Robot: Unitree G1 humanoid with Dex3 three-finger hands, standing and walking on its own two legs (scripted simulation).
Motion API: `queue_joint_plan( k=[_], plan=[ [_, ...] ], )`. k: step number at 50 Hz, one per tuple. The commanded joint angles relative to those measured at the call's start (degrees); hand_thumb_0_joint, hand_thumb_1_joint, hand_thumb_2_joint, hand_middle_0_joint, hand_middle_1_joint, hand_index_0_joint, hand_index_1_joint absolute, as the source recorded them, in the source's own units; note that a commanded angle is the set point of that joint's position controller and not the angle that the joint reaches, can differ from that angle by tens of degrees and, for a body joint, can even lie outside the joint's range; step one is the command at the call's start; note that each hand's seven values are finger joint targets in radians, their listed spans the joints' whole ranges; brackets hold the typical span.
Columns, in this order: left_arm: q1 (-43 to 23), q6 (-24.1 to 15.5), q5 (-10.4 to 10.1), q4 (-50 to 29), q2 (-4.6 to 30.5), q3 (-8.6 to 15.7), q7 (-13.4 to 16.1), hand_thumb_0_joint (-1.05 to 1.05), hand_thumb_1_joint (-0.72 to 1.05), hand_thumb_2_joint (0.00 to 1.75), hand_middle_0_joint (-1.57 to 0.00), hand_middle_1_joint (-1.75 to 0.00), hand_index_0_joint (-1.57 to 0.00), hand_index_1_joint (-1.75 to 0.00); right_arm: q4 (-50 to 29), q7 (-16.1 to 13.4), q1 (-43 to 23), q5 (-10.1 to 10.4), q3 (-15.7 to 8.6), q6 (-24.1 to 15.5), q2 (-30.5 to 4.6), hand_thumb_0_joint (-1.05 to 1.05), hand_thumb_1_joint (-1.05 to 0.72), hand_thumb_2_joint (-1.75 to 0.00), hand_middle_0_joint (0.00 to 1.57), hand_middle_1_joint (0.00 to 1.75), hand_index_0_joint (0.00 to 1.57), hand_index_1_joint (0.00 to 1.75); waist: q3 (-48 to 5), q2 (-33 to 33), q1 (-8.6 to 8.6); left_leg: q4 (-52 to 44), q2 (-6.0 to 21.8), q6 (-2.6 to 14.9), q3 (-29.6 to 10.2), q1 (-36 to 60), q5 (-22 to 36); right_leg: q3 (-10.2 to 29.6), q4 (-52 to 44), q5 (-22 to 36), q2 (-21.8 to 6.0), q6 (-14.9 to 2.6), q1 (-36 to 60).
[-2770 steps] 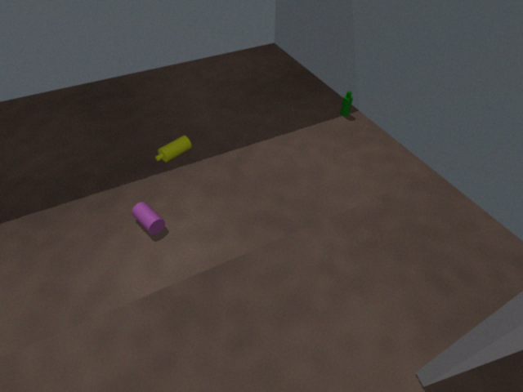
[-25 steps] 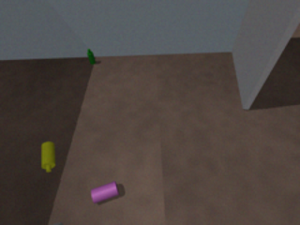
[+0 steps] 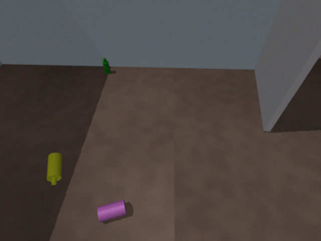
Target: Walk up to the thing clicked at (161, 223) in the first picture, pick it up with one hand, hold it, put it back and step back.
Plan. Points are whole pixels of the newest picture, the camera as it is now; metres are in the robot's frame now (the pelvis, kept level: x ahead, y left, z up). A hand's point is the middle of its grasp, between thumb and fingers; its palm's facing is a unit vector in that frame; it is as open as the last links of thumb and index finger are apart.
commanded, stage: walk up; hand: left
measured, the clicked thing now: (112, 210) +0.44 +0.29 -0.73
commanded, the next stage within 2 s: stand in 0.64 s
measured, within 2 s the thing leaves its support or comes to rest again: neither
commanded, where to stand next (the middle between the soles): +0.09 +0.02 m, yaw +6 degrees
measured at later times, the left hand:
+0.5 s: hand out of the picture +0.09 +0.25 -0.15, palm faces +0.02 -0.95 -0.32, open 7.4 cm
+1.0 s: hand out of the picture +0.09 +0.25 -0.15, palm faces +0.00 -0.94 -0.35, open 7.4 cm
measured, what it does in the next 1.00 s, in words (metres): stands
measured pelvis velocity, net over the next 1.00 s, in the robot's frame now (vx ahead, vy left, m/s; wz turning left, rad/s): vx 0.02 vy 0.00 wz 0.02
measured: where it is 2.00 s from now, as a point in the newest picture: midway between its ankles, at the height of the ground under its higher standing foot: outside the picture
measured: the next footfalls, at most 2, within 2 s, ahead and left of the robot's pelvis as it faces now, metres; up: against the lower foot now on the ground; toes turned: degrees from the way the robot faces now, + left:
none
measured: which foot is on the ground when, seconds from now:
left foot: down 0.00-1.00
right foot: down 0.00-1.00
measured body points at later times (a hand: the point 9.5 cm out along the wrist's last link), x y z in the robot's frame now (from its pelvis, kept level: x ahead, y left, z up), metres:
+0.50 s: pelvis +0.01 +0.00 +0.00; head +0.02 +0.01 +0.45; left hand +0.09 +0.30 -0.13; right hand +0.09 -0.30 -0.12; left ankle +0.04 +0.14 -0.74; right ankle +0.02 -0.12 -0.74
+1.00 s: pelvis +0.02 +0.00 +0.01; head +0.03 -0.01 +0.46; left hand +0.09 +0.30 -0.12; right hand +0.12 -0.30 -0.13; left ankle +0.04 +0.14 -0.74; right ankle +0.02 -0.12 -0.74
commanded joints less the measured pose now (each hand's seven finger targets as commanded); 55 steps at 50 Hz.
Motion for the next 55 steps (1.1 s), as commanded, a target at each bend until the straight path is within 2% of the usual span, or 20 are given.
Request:
queue_joint_plan(
  k=[1, 6, 8, 14, 18, 22, 24, 30, 32, 35, 41, 48, 52, 55],
  plan=[
    [-4.81, -1.67, -0.17, -3.49, 12.26, 2.86, 0.74, 0.0, 0.9, 0.9, -0.2, -0.3, -0.2, -0.3, -1.76, -0.88, -1.83, -0.11, -2.8, -1.22, -11.92, 0.0, -0.9, -0.9, 0.2, 0.3, 0.2, 0.3, -5.8, -3.1, -0.8, -4.57, 4.3, 3.41, -4.37, 2.85, 4.04, 7.81, -8.68, -0.2, -7.21, -1.6, -0.02],
    [-4.89, -1.53, -0.08, -2.44, 12.07, 3.31, 0.86, 0.0, 0.9, 0.9, -0.2, -0.3, -0.2, -0.3, -0.77, -0.94, -2.43, -0.22, -2.62, -1.07, -11.58, 0.0, -0.9, -0.9, 0.2, 0.3, 0.2, 0.3, -4.86, -3.16, -0.62, -5.69, 4.27, 3.24, -4.66, 2.22, 4.51, 7.29, -9.91, -2.74, -7.08, -1.5, 0.36],
    [-5.21, -1.52, -0.09, -2.52, 12.09, 3.5, 0.83, 0.0, 0.9, 0.9, -0.2, -0.3, -0.2, -0.3, -0.41, -0.96, -2.21, -0.27, -2.48, -1.19, -11.53, 0.0, -0.9, -0.9, 0.2, 0.3, 0.2, 0.3, -5.52, -2.39, -0.51, -5.93, 4.31, 2.96, -4.7, 1.84, 5.99, 7.02, -9.28, -1.02, -7.14, -1.53, 1.89],
    [-5.49, -1.18, 0.0, -2.44, 11.81, 3.6, 0.78, 0.0, 0.9, 0.9, -0.2, -0.3, -0.2, -0.3, 0.21, -1.15, -2.54, -0.48, -2.52, -1.32, -11.91, 0.0, -0.9, -0.9, 0.2, 0.3, 0.2, 0.3, -6.16, -0.26, -0.31, -7.92, 4.99, 3.13, -5.76, -0.09, 5.09, 5.77, -8.08, 0.9, -6.87, -1.47, 4.66],
    [-5.04, -1.0, -0.05, -2.22, 11.66, 3.76, 0.77, 0.0, 0.9, 0.9, -0.2, -0.3, -0.2, -0.3, -0.05, -1.14, -2.88, -0.53, -2.39, -1.28, -11.53, 0.0, -0.9, -0.9, 0.2, 0.3, 0.2, 0.3, -5.18, -0.02, 0.02, -8.27, 4.67, 2.95, -6.35, -1.5, 4.57, 5.52, -8.02, -0.07, -6.57, -1.22, 4.63],
    [-5.22, -0.94, 0.05, -2.36, 11.6, 3.86, 0.79, 0.0, 0.9, 0.9, -0.2, -0.3, -0.2, -0.3, 0.3, -1.24, -2.34, -0.59, -2.59, -1.22, -11.82, 0.0, -0.9, -0.9, 0.2, 0.3, 0.2, 0.3, -5.71, 0.51, -0.39, -8.81, 4.68, 2.92, -6.87, -2.2, 4.05, 5.04, -8.05, -0.78, -6.57, -1.41, 5.63],
    [-4.95, -0.98, 0.11, -2.56, 11.48, 3.81, 0.72, 0.0, 0.9, 0.9, -0.2, -0.3, -0.2, -0.3, 0.01, -1.18, -2.52, -0.59, -2.52, -1.3, -11.83, 0.0, -0.9, -0.9, 0.2, 0.3, 0.2, 0.3, -6.3, 0.26, -0.28, -8.17, 4.33, 3.06, -6.67, -1.89, 3.9, 5.14, -7.86, 0.26, -6.73, -1.32, 5.65],
    [-5.07, -0.98, 0.15, -2.83, 11.61, 4.04, 0.8, 0.0, 0.9, 0.9, -0.2, -0.3, -0.2, -0.3, -0.28, -1.26, -2.12, -0.51, -2.56, -1.25, -11.85, 0.0, -0.9, -0.9, 0.2, 0.3, 0.2, 0.3, -7.83, -0.46, -0.49, -6.58, 4.52, 3.19, -6.37, -0.63, 8.69, 4.41, -7.2, 3.4, -7.03, -1.33, 6.53],
    [-4.98, -1.28, 0.02, -1.9, 11.23, 3.15, 0.87, 0.0, 0.9, 0.9, -0.2, -0.3, -0.2, -0.3, 0.26, -1.2, -2.25, -1.02, -2.01, -1.01, -10.56, 0.0, -0.9, -0.9, 0.2, 0.3, 0.2, 0.3, -8.09, 0.48, -0.65, -8.01, 4.77, 2.55, -5.6, 1.58, 7.29, 5.79, -8.55, 2.49, -7.93, -1.33, 5.13],
    [-5.56, -1.64, 0.13, -1.46, 11.58, 3.0, 1.05, 0.0, 0.9, 0.9, -0.2, -0.3, -0.2, -0.3, 0.32, -1.1, -2.81, -1.0, -2.11, -0.65, -10.76, 0.0, -0.9, -0.9, 0.2, 0.3, 0.2, 0.3, -6.48, 0.01, -0.73, -8.48, 4.82, 2.45, -6.0, 1.61, 5.93, 5.37, -9.16, 0.98, -7.47, -1.02, 4.05],
    [-4.36, -2.19, 0.15, -0.48, 11.34, 2.24, 1.29, 0.0, 0.9, 0.9, -0.2, -0.3, -0.2, -0.3, 0.5, -0.9, -2.56, -0.86, -2.18, -0.5, -10.98, 0.0, -0.9, -0.9, 0.2, 0.3, 0.2, 0.3, -5.22, -2.04, -0.85, -8.71, 4.97, 2.66, -5.48, 2.69, 7.77, 5.4, -9.96, 3.48, -7.55, -0.61, 3.92],
    [-3.64, -2.39, -0.04, -0.18, 11.77, 2.2, 1.5, 0.0, 0.9, 0.9, -0.2, -0.3, -0.2, -0.3, 0.61, -0.95, -2.79, -0.71, -2.22, -0.68, -10.93, 0.0, -0.9, -0.9, 0.2, 0.3, 0.2, 0.3, -7.0, -1.29, -0.75, -8.62, 5.39, 2.5, -4.71, 5.62, 12.78, 5.39, -9.19, 9.81, -7.66, -0.62, 5.21],
    [-4.18, -2.23, -0.07, -0.32, 11.68, 2.22, 1.57, 0.0, 0.9, 0.9, -0.2, -0.3, -0.2, -0.3, 0.81, -1.06, -2.7, -0.85, -2.19, -0.6, -10.93, 0.0, -0.9, -0.9, 0.2, 0.3, 0.2, 0.3, -6.71, -0.59, -0.83, -9.43, 5.38, 2.41, -4.46, 4.69, 10.39, 5.59, -9.51, 7.33, -7.62, -0.59, 5.42],
    [-3.9, -2.28, 0.0, -0.3, 11.59, 2.1, 1.68, 0.0, 0.9, 0.9, -0.2, -0.3, -0.2, -0.3, 0.76, -0.98, -3.13, -0.75, -2.09, -0.48, -10.56, 0.0, -0.9, -0.9, 0.2, 0.3, 0.2, 0.3, -5.81, -1.58, -0.57, -9.67, 5.38, 2.26, -4.56, 4.21, 11.11, 5.29, -9.62, 8.18, -7.55, -0.47, 5.5]
  ],
)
